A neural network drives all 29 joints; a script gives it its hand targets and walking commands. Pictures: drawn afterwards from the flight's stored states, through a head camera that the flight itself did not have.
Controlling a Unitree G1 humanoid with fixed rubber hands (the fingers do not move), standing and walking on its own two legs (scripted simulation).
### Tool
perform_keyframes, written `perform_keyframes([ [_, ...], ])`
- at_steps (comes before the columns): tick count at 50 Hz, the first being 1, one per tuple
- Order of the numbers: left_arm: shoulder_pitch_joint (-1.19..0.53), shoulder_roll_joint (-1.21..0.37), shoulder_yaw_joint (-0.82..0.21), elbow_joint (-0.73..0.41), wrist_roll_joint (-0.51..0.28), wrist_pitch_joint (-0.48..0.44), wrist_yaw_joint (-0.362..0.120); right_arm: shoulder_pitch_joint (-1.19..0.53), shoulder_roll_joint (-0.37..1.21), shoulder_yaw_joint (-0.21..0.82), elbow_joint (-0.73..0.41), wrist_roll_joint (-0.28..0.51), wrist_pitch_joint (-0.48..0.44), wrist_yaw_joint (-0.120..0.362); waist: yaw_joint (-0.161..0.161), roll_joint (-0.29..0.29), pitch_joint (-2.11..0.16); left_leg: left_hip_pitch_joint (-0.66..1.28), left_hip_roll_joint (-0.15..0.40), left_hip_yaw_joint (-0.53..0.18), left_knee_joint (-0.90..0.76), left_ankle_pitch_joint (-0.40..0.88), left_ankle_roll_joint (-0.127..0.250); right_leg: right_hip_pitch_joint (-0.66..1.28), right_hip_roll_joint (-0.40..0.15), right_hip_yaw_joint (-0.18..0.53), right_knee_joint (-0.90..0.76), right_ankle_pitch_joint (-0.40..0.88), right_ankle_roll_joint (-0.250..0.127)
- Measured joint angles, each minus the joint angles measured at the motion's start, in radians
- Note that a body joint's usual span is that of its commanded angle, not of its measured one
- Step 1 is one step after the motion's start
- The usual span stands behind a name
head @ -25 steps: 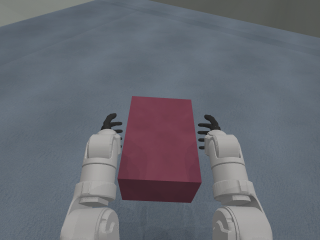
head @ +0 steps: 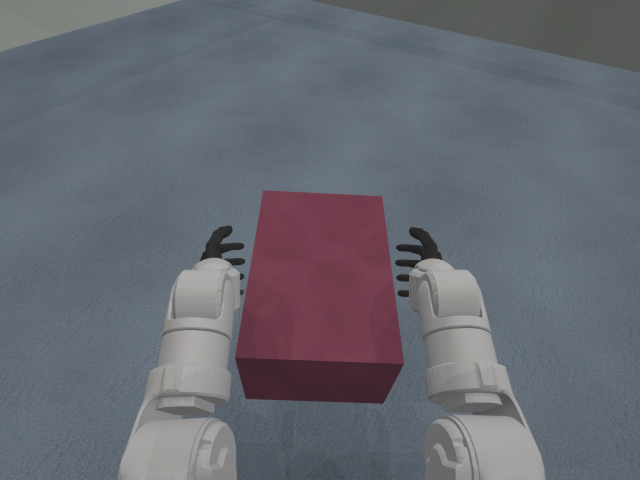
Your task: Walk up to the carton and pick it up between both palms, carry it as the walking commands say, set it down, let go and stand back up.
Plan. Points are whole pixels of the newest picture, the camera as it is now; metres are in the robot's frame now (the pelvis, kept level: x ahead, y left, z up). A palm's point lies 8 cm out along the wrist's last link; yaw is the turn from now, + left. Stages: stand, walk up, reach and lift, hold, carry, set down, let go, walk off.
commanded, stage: carry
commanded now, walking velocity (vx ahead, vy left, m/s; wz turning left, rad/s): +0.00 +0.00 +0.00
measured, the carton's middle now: (319, 289) +0.39 +0.01 -0.01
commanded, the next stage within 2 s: none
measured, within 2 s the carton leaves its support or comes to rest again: neither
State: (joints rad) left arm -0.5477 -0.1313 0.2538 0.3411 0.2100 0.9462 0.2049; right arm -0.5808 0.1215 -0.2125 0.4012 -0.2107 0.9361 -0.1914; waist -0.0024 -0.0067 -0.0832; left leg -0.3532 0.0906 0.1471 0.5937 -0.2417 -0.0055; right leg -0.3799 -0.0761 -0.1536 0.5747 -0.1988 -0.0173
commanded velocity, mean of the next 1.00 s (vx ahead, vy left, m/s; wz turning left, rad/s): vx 0.00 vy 0.00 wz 0.00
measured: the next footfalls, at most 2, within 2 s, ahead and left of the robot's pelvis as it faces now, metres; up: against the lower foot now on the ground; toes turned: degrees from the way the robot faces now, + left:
none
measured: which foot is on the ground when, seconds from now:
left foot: down 0.00-1.00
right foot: down 0.00-1.00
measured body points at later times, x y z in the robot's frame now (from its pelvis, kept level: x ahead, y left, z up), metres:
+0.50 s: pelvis +0.00 +0.00 +0.00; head -0.02 +0.00 +0.45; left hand +0.35 +0.14 +0.08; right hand +0.35 -0.14 +0.09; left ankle +0.04 +0.12 -0.73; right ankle +0.06 -0.11 -0.73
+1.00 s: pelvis +0.00 -0.01 +0.00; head -0.02 +0.00 +0.45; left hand +0.35 +0.14 +0.09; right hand +0.35 -0.15 +0.09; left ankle +0.04 +0.13 -0.73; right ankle +0.06 -0.12 -0.73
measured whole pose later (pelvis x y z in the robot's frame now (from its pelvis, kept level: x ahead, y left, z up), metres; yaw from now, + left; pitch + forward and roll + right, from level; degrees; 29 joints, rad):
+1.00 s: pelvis +0.00 -0.01 +0.00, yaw +0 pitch +1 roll +0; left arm -0.57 -0.13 0.25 0.29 0.19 1.01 0.21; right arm -0.60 0.13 -0.22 0.33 -0.19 1.00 -0.21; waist -0.01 -0.01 -0.08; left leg -0.35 0.09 0.13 0.58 -0.23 -0.02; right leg -0.38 -0.07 -0.15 0.57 -0.20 -0.02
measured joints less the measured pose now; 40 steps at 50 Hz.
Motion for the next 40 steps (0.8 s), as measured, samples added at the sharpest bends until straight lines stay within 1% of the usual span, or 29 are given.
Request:
perform_keyframes([
  [40,-0.017,0.003,-0.006,-0.048,-0.021,0.063,0.01,-0.012,0.004,-0.007,-0.064,0.02,0.064,-0.02,-0.003,0.001,0.002,0.002,-0.001,-0.012,-0.016,0.009,-0.009,0.001,0.005,0.003,-0.008,0.002,-0.004],
])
